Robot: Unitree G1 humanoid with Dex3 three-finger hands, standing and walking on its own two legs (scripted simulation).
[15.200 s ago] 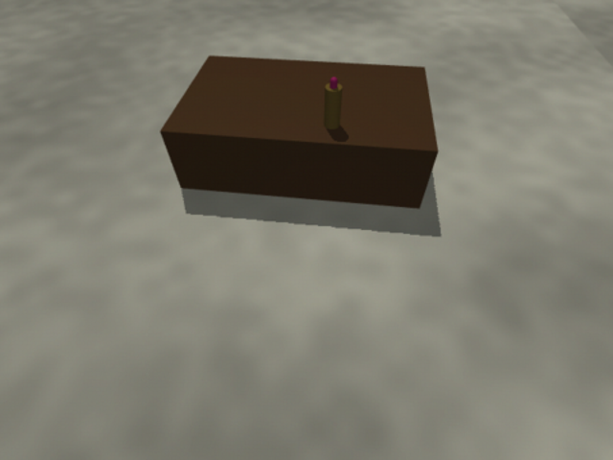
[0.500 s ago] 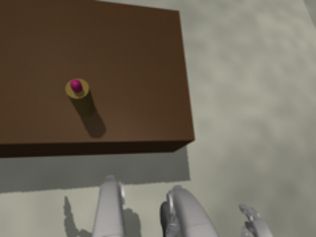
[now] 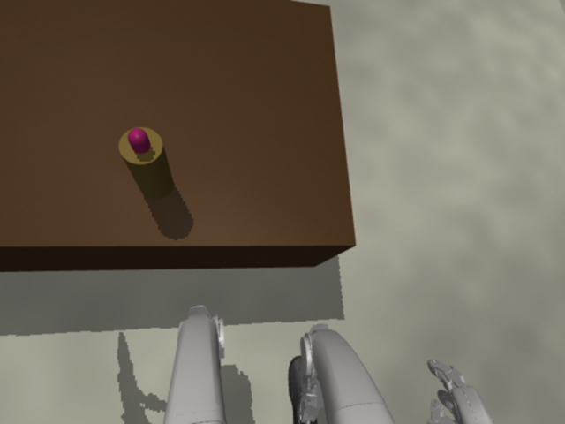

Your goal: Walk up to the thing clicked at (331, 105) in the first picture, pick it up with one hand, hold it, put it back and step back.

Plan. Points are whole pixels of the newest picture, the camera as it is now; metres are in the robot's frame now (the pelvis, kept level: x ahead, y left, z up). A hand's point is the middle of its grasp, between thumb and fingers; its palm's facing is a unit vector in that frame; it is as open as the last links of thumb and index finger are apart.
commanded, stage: approach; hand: left
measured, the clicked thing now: (148, 163) +0.51 +0.23 -0.20
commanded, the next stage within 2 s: close in in 0.26 s
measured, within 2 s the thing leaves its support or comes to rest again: neither
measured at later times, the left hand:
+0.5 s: hand (96, 173) +0.47 +0.30 -0.17, palm faces +0.24 -0.97 +0.09, open 17.7 cm
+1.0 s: hand (131, 176) +0.48 +0.25 -0.19, palm faces +0.28 -0.96 +0.04, open 17.6 cm
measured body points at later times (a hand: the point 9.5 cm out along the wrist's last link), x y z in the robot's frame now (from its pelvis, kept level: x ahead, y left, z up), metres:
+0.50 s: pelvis -0.05 -0.02 -0.18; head +0.18 +0.04 +0.20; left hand +0.45 +0.35 -0.18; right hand +0.02 -0.28 -0.28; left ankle +0.06 +0.10 -0.60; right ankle +0.00 -0.16 -0.60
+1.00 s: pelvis -0.06 -0.03 -0.19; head +0.16 +0.01 +0.20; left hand +0.46 +0.30 -0.19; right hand +0.00 -0.31 -0.30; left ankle +0.06 +0.10 -0.60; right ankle +0.00 -0.16 -0.60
